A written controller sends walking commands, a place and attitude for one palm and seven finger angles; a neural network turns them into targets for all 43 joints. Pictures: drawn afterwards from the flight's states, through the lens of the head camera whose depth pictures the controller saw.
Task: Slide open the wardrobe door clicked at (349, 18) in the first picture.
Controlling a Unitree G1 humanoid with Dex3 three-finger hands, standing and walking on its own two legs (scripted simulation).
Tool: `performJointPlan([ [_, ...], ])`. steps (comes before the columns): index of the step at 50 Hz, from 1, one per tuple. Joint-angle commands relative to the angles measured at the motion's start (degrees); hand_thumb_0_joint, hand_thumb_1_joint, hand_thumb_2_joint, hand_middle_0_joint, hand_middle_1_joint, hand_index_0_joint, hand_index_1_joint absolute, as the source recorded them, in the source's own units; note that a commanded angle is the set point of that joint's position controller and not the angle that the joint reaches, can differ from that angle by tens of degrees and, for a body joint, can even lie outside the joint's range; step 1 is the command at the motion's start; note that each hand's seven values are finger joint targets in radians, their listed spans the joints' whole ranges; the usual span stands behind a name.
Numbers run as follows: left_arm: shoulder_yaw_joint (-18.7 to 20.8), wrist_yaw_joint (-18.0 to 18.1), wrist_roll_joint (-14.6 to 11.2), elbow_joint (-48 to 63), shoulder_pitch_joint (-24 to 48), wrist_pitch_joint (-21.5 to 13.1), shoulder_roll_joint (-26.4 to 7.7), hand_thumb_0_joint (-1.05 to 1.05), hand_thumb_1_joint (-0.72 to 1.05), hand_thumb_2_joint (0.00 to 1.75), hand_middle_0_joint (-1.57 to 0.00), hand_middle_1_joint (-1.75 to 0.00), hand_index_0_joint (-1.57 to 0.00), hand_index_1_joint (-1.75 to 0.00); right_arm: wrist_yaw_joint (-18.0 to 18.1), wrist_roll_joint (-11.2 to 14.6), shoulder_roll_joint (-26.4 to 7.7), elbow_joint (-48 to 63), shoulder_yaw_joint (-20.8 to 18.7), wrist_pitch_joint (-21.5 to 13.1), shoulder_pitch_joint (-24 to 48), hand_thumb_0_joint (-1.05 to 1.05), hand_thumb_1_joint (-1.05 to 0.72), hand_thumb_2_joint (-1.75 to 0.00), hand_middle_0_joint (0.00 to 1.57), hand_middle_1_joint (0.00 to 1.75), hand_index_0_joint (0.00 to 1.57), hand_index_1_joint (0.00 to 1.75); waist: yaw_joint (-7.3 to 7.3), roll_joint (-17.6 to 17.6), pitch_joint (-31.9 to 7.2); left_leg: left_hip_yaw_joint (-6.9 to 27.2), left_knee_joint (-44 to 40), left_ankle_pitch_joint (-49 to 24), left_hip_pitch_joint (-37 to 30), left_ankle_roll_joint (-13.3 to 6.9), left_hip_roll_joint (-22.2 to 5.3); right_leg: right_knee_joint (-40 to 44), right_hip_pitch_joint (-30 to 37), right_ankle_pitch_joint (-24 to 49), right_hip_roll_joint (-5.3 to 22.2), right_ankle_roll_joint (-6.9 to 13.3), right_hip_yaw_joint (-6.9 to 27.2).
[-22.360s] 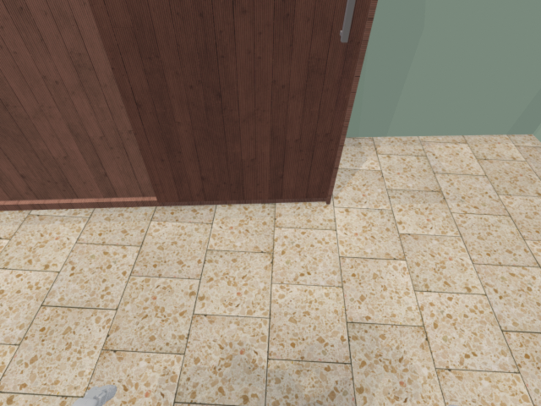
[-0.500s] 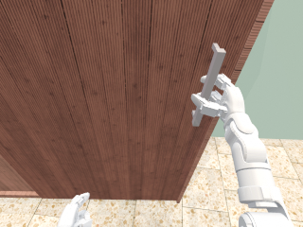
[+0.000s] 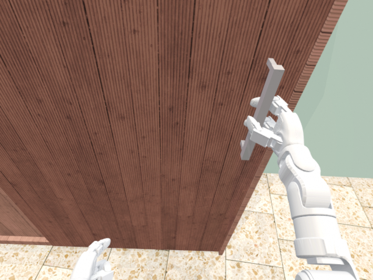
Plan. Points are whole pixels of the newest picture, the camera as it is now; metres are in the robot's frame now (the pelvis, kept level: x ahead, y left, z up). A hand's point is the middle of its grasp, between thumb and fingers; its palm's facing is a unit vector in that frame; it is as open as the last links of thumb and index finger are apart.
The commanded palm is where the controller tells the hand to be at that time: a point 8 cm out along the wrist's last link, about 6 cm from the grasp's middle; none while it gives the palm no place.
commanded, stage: grip the handle and tug to test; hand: right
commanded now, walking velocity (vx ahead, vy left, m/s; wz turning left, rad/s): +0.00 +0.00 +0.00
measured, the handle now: (256, 114) +0.43 -0.11 +0.18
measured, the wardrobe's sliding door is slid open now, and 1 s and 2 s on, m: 0.00 0.00 0.08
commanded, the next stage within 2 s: tug the door sideways, standing still in 0.38 s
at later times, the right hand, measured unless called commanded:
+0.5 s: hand (255, 134) +0.37 -0.10 +0.18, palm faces -0.09 +1.00 -0.03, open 6.8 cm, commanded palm +0.33 -0.14 +0.18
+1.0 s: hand (249, 130) +0.38 -0.09 +0.18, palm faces -0.02 +1.00 -0.08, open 5.9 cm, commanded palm +0.36 -0.13 +0.18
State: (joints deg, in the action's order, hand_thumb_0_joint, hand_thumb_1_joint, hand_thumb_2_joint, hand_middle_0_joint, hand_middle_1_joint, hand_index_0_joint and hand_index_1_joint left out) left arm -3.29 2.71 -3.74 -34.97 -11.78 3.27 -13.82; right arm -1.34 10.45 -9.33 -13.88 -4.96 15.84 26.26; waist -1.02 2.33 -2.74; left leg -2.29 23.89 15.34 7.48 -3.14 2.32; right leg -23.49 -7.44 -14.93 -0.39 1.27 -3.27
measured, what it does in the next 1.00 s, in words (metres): stands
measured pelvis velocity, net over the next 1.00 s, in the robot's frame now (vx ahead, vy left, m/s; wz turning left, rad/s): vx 0.02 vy -0.01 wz -0.07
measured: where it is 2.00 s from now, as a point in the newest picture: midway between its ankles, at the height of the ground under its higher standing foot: outside the picture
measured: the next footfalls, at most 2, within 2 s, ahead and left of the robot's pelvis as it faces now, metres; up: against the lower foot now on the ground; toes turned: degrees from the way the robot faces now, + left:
left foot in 1.40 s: +0.11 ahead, +0.21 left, +0.00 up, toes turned +2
right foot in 1.58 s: +0.06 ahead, -0.02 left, +0.00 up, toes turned -6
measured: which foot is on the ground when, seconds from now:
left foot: down 0.00-1.00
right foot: down 0.00-1.00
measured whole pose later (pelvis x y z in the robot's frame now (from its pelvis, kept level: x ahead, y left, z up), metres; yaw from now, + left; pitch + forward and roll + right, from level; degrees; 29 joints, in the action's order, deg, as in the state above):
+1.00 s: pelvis +0.02 -0.01 +0.00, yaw -4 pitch +0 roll +0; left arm -3.6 0.2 -1.5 -35.0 -7.1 4.2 -11.5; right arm 4.8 6.1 -3.1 -3.7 5.1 18.8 24.9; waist 2.3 3.8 -1.9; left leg -4.6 29.3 18.1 9.4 -1.9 0.6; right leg -27.7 -9.9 -17.4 -3.0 1.9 3.0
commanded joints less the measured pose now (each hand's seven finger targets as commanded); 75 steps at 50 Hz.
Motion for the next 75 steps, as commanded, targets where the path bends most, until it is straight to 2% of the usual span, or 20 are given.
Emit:
performJointPlan([
  [1, 2.5, 0.2, 0.3, 10.1, 8.0, -2.4, -5.8, 0.0, 0.9, 0.9, -0.2, -0.3, -0.2, -0.3, -0.7, 0.9, -9.0, 17.5, -4.8, -4.6, 18.6, 0.0, -0.9, -0.9, 0.45, 1.4, 0.45, 1.4, 2.51, -5.3, -16.8, 2.1, -0.8, -31.6, -7.1, 2.0, -2.5, -0.5, 5.3, 22.6, -0.1, 1.7, 2.1],
  [23, 2.7, -1.6, 0.5, 14.5, 10.6, -0.2, -5.3, 0.0, 0.9, 0.9, -0.2, -0.3, -0.2, -0.3, -2.2, 1.9, -9.6, 42.4, -5.7, 0.7, -9.7, 0.0, -0.9, -0.9, 0.45, 1.4, 0.45, 1.4, 4.57, -2.5, -17.7, 2.1, 2.4, -46.7, -10.5, 2.8, -3.4, -2.3, 5.0, 33.0, 0.7, 1.3, 1.9],
  [26, 2.7, -1.5, 0.6, 13.5, 10.7, -1.0, -5.0, 0.0, 0.9, 0.9, -0.2, -0.3, -0.2, -0.3, -1.6, 1.4, -3.6, 43.5, 1.8, 1.6, -1.2, 0.0, -0.9, -0.9, 0.45, 1.4, 0.45, 1.4, 2.28, -2.3, -16.2, 1.6, 2.0, -42.0, -6.6, 2.7, -2.8, -3.1, 6.7, 32.4, 0.7, 1.3, 2.7],
  [30, 2.9, -0.6, 1.0, 10.4, 9.6, -1.7, -5.6, 0.0, 0.9, 0.9, -0.2, -0.3, -0.2, -0.3, 0.6, -0.1, -2.5, 37.6, 4.3, 2.8, 11.9, 0.0, -0.9, -0.9, 0.45, 1.4, 0.45, 1.4, -0.21, -2.5, -13.8, 1.0, 1.4, -36.7, -1.6, 2.2, -2.1, -4.2, 8.7, 32.3, 0.5, 1.2, 3.7],
  [35, 2.9, -0.7, 1.8, 9.3, 8.1, -1.8, -5.0, 0.0, 0.9, 0.9, -0.2, -0.3, -0.2, -0.3, 1.0, -1.0, 2.2, 35.0, 8.8, 3.6, 14.0, 0.0, -0.9, -0.9, 0.45, 1.4, 0.45, 1.4, -0.41, -5.1, -19.6, 0.4, 4.7, -49.3, -4.8, 3.3, -3.4, -6.8, 9.8, 41.1, -0.1, 1.6, 4.4],
  [43, 2.4, -1.8, 2.0, 8.3, 10.5, -2.0, -3.4, 0.0, 0.9, 0.9, -0.2, -0.3, -0.2, -0.3, 2.6, -2.5, 10.6, 30.0, 17.9, -1.5, 24.7, 0.0, -0.9, -0.9, 0.45, 1.4, 0.45, 1.4, -1.64, -3.9, -14.0, -0.5, 2.5, -27.0, 2.5, 0.8, -2.0, -4.4, 10.2, 28.4, 0.4, 0.8, 6.8],
  [48, 2.7, -2.7, 2.4, 7.7, 7.9, -1.0, -3.6, 0.0, 0.9, 0.9, -0.2, -0.3, -0.2, -0.3, 2.0, -4.1, 9.5, 29.3, 18.9, -1.9, 31.0, 0.0, -0.9, -0.9, 0.45, 1.4, 0.45, 1.4, -1.7, -1.5, -22.6, -0.8, 5.7, -34.5, 2.5, 1.1, -2.1, -8.1, 15.9, 47.2, 1.4, 0.4, 8.6],
  [49, 3.1, -0.5, 2.6, 8.7, 9.0, -0.6, -5.7, 0.0, 0.9, 0.9, -0.2, -0.3, -0.2, -0.3, 5.2, -5.1, -13.8, 30.4, 1.0, -10.7, 33.5, 0.0, -0.9, -0.9, 0.45, 1.4, 0.45, 1.4, -0.71, -3.2, -16.3, 1.9, 4.7, -24.9, 6.0, 2.9, -3.4, -7.4, 12.0, 38.0, 5.0, 3.0, 9.9],
  [50, 2.9, -0.1, 3.4, 7.3, 9.4, 0.3, -3.7, 0.0, 0.9, 0.9, -0.2, -0.3, -0.2, -0.3, 5.0, -5.5, -3.0, 23.2, 8.7, -13.2, 26.1, 0.0, -0.9, -0.9, 0.45, 1.4, 0.45, 1.4, -0.59, -6.7, -13.8, 1.5, 5.5, -21.1, 5.2, 3.1, -3.3, -6.1, 9.5, 29.2, 5.7, 3.4, 10.6],
  [51, 3.1, 0.2, 3.4, 7.5, 9.4, 0.5, -3.2, 0.0, 0.9, 0.9, -0.2, -0.3, -0.2, -0.3, 4.9, -5.3, -0.2, 19.3, 10.5, -14.4, 23.6, 0.0, -0.9, -0.9, 0.45, 1.4, 0.45, 1.4, -0.7, -7.4, -12.1, 1.3, 6.3, -16.2, 7.1, 3.3, -3.1, -4.8, 8.0, 22.4, 7.1, 4.1, 11.7],
  [54, 3.4, 1.3, 3.7, 7.8, 9.7, 0.2, -3.2, 0.0, 0.9, 0.9, -0.2, -0.3, -0.2, -0.3, 4.8, -4.2, 1.5, 20.6, 12.5, -17.5, 28.6, 0.0, -0.9, -0.9, 0.45, 1.4, 0.45, 1.4, -2.3, 6.6, -12.7, 1.8, 25.2, 10.2, 22.0, 2.6, -0.1, 1.6, 15.7, 22.1, 18.2, 10.6, 26.5],
  [56, 3.6, 1.1, 3.4, 7.1, 10.4, -0.2, -2.8, 0.0, 0.9, 0.9, -0.2, -0.3, -0.2, -0.3, 5.3, -4.6, 0.5, 21.6, 11.7, -18.5, 31.3, 0.0, -0.9, -0.9, 0.45, 1.4, 0.45, 1.4, -1.99, 6.7, -11.9, 5.3, 33.9, 15.7, 31.2, 1.9, -2.1, 1.2, 21.2, 28.3, 23.0, 13.9, 30.5],
  [59, 4.4, 0.9, 2.7, 6.8, 10.6, -0.3, -3.5, 0.0, 0.9, 0.9, -0.2, -0.3, -0.2, -0.3, 5.7, -4.8, -0.5, 21.6, 10.1, -20.1, 31.9, 0.0, -0.9, -0.9, 0.45, 1.4, 0.45, 1.4, -1.58, 2.0, -11.8, 5.8, 30.6, 11.5, 29.7, 2.0, -4.5, -0.9, 20.1, 30.4, 23.4, 13.0, 23.3],
  [65, 4.9, 1.3, 1.8, 7.9, 10.8, -2.5, -4.2, 0.0, 0.9, 0.9, -0.2, -0.3, -0.2, -0.3, 4.5, -5.4, 3.3, 19.9, 14.3, -22.5, 33.5, 0.0, -0.9, -0.9, 0.45, 1.4, 0.45, 1.4, -1.35, 9.4, -8.4, -1.7, 18.5, 3.4, 8.1, 2.6, -3.5, 1.7, 0.3, 9.3, 18.6, 7.7, 8.7],
  [68, 4.3, 1.3, 0.7, 9.3, 12.1, -3.6, -3.3, 0.0, 0.9, 0.9, -0.2, -0.3, -0.2, -0.3, 4.2, -5.3, 6.6, 21.4, 17.3, -23.1, 32.1, 0.0, -0.9, -0.9, 0.45, 1.4, 0.45, 1.4, -0.19, 6.9, -8.3, -2.9, 10.3, 1.0, -3.8, 2.1, -2.2, -8.4, -9.0, 3.8, 14.9, 4.5, 4.7],
  [69, 4.2, 1.3, 0.2, 9.1, 11.7, -3.8, -2.6, 0.0, 0.9, 0.9, -0.2, -0.3, -0.2, -0.3, 4.5, -5.8, 6.3, 22.2, 17.4, -23.0, 30.9, 0.0, -0.9, -0.9, 0.45, 1.4, 0.45, 1.4, 0.39, -2.0, -9.6, 2.5, 4.6, -1.0, -8.8, 0.2, -5.8, -18.8, -12.9, -2.2, 10.2, 2.2, 0.7],
  [70, 4.4, 1.2, 0.3, 9.8, 12.2, -3.9, -1.2, 0.0, 0.9, 0.9, -0.2, -0.3, -0.2, -0.3, 5.0, -6.5, 5.8, 24.4, 17.9, -23.1, 30.7, 0.0, -0.9, -0.9, 0.45, 1.4, 0.45, 1.4, 0.49, -18.3, -9.2, 20.8, -5.6, -1.8, -9.3, -4.4, -15.6, -31.3, -20.9, -15.1, 2.1, -0.4, -0.3],
  [71, 5.2, 1.4, 0.7, 9.2, 12.9, -5.1, -1.6, 0.0, 0.9, 0.9, -0.2, -0.3, -0.2, -0.3, 5.5, -6.8, 4.2, 24.4, 16.1, -23.8, 29.2, 0.0, -0.9, -0.9, 0.45, 1.4, 0.45, 1.4, 2.16, -20.7, -8.2, 30.2, -8.4, -11.1, -8.1, -9.2, -22.1, -42.7, -24.5, -21.9, -0.4, -0.7, 4.7],
  [72, 5.3, 1.3, 1.6, 7.9, 12.7, -6.0, -1.6, 0.0, 0.9, 0.9, -0.2, -0.3, -0.2, -0.3, 5.8, -6.9, 5.3, 24.0, 16.8, -24.5, 27.1, 0.0, -0.9, -0.9, 0.45, 1.4, 0.45, 1.4, 2.0, -13.3, -6.6, 28.5, -5.9, -22.9, -7.6, -10.9, -22.6, -44.5, -24.1, -21.0, 0.4, -0.8, 6.2],
  [75, 6.6, 0.1, 1.5, 6.2, 10.6, -6.0, -2.3, 0.0, 0.9, 0.9, -0.2, -0.3, -0.2, -0.3, 5.6, -7.6, 6.2, 31.4, 17.7, -26.9, 32.9, 0.0, -0.9, -0.9, 0.45, 1.4, 0.45, 1.4, -1.58, -13.4, -11.0, 9.9, 6.5, -30.8, -4.1, -8.2, -16.1, -26.3, -11.4, -13.6, 3.7, -0.5, 3.5],
])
